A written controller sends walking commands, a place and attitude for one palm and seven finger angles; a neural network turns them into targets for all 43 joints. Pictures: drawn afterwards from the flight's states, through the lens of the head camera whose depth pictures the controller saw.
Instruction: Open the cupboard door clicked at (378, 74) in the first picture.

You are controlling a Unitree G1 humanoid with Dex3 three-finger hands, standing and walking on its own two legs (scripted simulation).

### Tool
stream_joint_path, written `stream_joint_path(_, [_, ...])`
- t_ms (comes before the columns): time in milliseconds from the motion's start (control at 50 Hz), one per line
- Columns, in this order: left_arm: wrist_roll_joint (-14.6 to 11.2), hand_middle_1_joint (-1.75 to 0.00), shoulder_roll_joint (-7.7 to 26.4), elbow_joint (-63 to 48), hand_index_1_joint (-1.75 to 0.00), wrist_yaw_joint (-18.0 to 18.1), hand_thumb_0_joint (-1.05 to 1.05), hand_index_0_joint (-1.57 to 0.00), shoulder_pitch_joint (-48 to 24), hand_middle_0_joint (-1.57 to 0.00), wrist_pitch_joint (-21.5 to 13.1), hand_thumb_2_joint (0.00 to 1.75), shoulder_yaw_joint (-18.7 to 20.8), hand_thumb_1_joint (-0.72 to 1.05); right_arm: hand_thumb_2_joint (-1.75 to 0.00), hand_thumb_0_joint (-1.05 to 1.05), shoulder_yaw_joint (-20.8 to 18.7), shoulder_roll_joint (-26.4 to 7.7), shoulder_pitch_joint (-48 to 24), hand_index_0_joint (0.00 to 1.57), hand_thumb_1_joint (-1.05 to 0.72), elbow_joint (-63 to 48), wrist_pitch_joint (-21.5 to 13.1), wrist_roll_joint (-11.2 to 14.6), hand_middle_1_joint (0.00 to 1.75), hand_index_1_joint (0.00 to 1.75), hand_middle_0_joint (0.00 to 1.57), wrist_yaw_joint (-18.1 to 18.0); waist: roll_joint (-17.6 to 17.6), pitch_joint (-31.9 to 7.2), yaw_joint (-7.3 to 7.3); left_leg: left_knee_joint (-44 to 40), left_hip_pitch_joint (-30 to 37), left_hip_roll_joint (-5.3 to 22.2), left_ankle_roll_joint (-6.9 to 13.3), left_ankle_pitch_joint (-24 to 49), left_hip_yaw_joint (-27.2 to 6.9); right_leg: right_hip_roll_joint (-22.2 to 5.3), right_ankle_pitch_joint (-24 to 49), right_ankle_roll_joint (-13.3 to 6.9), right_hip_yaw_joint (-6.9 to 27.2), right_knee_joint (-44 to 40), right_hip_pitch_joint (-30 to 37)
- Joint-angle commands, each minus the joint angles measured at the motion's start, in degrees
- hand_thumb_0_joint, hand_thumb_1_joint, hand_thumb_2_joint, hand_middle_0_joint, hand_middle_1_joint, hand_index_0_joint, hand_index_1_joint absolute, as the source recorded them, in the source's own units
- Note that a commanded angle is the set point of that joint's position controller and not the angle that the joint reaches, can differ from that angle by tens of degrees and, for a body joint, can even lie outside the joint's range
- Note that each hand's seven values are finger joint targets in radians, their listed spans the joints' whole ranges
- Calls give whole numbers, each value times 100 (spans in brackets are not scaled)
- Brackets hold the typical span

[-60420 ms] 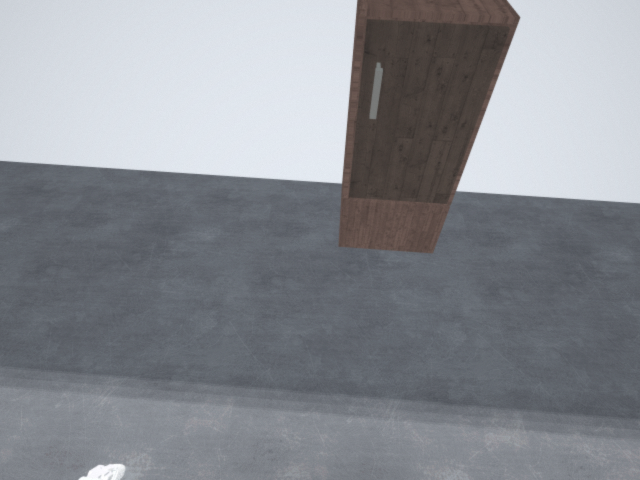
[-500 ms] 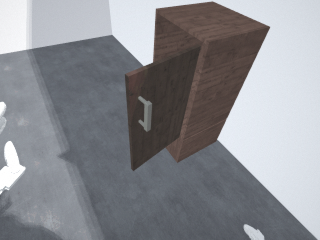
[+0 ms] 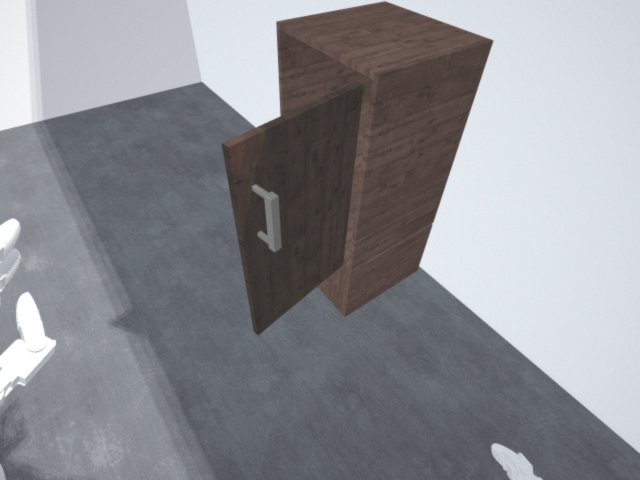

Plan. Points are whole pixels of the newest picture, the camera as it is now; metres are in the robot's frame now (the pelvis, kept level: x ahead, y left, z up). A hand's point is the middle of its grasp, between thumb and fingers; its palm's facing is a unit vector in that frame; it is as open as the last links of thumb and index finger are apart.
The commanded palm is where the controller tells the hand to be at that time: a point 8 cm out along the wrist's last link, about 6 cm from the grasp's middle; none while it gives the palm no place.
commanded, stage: stop stepping back and stand still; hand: left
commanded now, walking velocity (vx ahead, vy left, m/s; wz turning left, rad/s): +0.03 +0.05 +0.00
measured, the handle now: (266, 218) +0.59 +0.14 -0.04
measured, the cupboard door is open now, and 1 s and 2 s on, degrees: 100 100 100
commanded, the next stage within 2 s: let the arm hang, fingers relaxed in 0.04 s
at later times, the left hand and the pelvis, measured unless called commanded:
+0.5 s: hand out of the picture +0.02 +0.21 -0.18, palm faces +0.08 -0.98 -0.18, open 6.9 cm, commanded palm none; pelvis -0.01 +0.03 +0.00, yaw +2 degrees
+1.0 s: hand out of the picture -0.04 +0.20 -0.17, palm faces +0.05 -0.98 -0.18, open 7.4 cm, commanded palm none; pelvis -0.01 +0.04 +0.00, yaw +1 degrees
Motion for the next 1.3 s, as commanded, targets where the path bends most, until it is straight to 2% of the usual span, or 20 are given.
stream_joint_path(0, [-60,-30,1233,-1426,-30,159,0,-20,-462,-20,-468,90,754,90,-90,0,-210,-511,-774,20,-90,-1043,-452,12,30,30,20,-107,201,53,9,-1521,743,81,108,741,-20,-1241,220,-28,1158,-784,-348])
stream_joint_path(40, [-76,-30,1256,-1482,-30,150,0,-20,-367,-20,-497,90,848,90,-90,0,-270,-622,-801,20,-90,-1129,-457,27,30,30,20,-106,596,72,80,-1757,861,565,272,1217,-625,-698,138,308,912,-460,-425])
stream_joint_path(100, [-42,-30,1255,-1322,-30,109,0,-20,-183,-20,-515,90,936,90,-90,0,-202,-534,-756,20,-90,-1093,-451,30,30,30,20,-107,759,-2,36,-1863,522,622,232,1645,-716,-459,702,370,686,-312,-77])
stream_joint_path(120, [468,-30,8,3128,-30,-787,0,-20,-480,-20,485,90,-1512,90,-90,0,-459,-1479,-932,20,-90,226,-587,4,30,30,20,445,750,181,-168,-1053,-49,672,272,2551,-666,-764,1569,323,268,651,-554])
stream_joint_path(140, [328,-30,-244,3352,-30,-901,0,-20,-357,-20,931,90,-1457,90,-90,0,-414,-1021,-524,20,-90,148,-211,48,30,30,20,430,621,-243,-13,-1162,85,655,289,2724,-587,-701,1331,305,462,610,-260])
stream_joint_path(160, [358,-30,-479,3541,-30,-905,0,-20,-517,-20,1001,90,-1624,90,-90,0,-369,-859,-451,20,-90,151,-133,-33,30,30,20,393,142,-460,53,-1085,25,719,296,2687,-651,-677,1224,275,428,580,-162])
stream_joint_path(180, [336,-30,-415,3788,-30,-915,0,-20,-678,-20,1014,90,-1635,90,-90,0,-278,-826,-413,20,-90,115,-35,-45,30,30,20,387,-143,-514,93,-1105,-73,714,346,2330,-790,-722,1025,242,419,458,-98])
stream_joint_path(200, [346,-30,-272,4070,-30,-916,0,-20,-900,-20,1005,90,-1646,90,-90,0,-229,-800,-434,20,-90,129,38,-63,30,30,20,384,-702,-480,93,-1066,-119,621,337,2113,-841,-766,1068,191,508,266,-16])
stream_joint_path(240, [341,-30,-37,4783,-30,-903,0,-20,-1294,-20,972,90,-1665,90,-90,0,-207,-835,-474,20,-90,271,155,-86,30,30,20,370,-1385,-441,34,-843,178,327,190,1878,-587,-1111,1479,6,754,-100,-111])
stream_joint_path(280, [290,-30,-6,5524,-30,-858,0,-20,-1634,-20,1023,90,-1773,90,-90,0,-163,-783,-534,20,-90,523,295,-116,30,30,20,382,-690,-97,-32,-1059,467,289,139,1991,-575,-1112,1210,-65,729,-147,-440])
stream_joint_path(320, [251,-30,-159,6246,-30,-818,0,-20,-1687,-20,1075,90,-1898,90,-90,0,-58,-635,-564,20,-90,813,371,-141,30,30,20,380,274,41,3,-1624,419,445,192,1893,-825,-814,453,126,638,-176,-285])
stream_joint_path(400, [216,-30,-284,7494,-30,-797,0,-20,-1432,-20,1049,90,-1989,90,-90,0,-2,-443,-459,20,-90,1370,407,-94,30,30,20,308,657,108,57,-2040,371,428,165,984,-823,-773,174,138,679,-576,45])
stream_joint_path(440, [227,-30,-513,7825,-30,-772,0,-20,-1242,-20,1032,90,-1919,90,-90,0,-44,-256,-325,20,-90,1576,426,-123,30,30,20,270,1135,44,62,-2105,432,399,157,692,-763,-789,203,79,628,-699,114])
stream_joint_path(500, [219,-30,-539,8235,-30,-776,0,-20,-1207,-20,1008,90,-1978,90,-90,0,-96,-221,-61,20,-90,1834,453,-100,30,30,20,246,487,37,13,-2178,594,442,160,565,-783,-799,110,75,578,-866,78])
stream_joint_path(580, [209,-30,-558,8654,-30,-776,0,-20,-1126,-20,1018,90,-2046,90,-90,0,-88,-229,124,20,-90,2124,459,-70,30,30,20,219,338,390,-1,-2351,580,492,186,453,-822,-791,-8,84,521,-940,-85])
stream_joint_path(780, [204,-30,-694,9087,-30,-727,0,-20,-756,-20,1045,90,-2096,90,-90,0,-69,-56,454,20,-90,2473,470,-67,30,30,20,195,71,569,34,-2502,516,463,206,207,-812,-792,-189,112,491,-875,-166])
stream_joint_path(940, [204,-30,-875,9066,-30,-686,0,-20,-715,-20,1041,90,-2078,90,-90,0,-57,208,628,20,-90,2593,469,-81,30,30,20,192,116,820,26,-2454,368,393,187,237,-741,-774,-267,118,512,-836,-318])
stream_joint_path(1080, [203,-30,-994,9013,-30,-670,0,-20,-747,-20,1008,90,-2053,90,-90,0,-70,339,689,20,-90,2604,434,-85,30,30,20,182,45,766,32,-2320,423,367,183,578,-660,-797,-32,112,496,-790,-286])
stream_joint_path(1200, [190,-30,-1026,9005,-30,-671,0,-20,-761,-20,999,90,-2035,90,-90,0,-61,375,717,20,-90,2602,414,-84,30,30,20,162,255,739,29,-2298,471,378,174,731,-653,-795,103,99,503,-784,-202])
stream_joint_path(1280, [189,-30,-1029,8996,-30,-672,0,-20,-752,-20,990,90,-2029,90,-90,0,-70,367,730,20,-90,2593,418,-79,30,30,20,159,128,673,15,-2244,573,381,177,819,-637,-802,121,92,514,-825,-195])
